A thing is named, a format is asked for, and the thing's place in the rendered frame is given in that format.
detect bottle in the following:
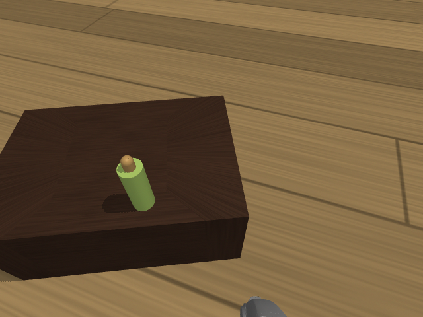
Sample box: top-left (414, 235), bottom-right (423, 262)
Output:
top-left (116, 155), bottom-right (155, 211)

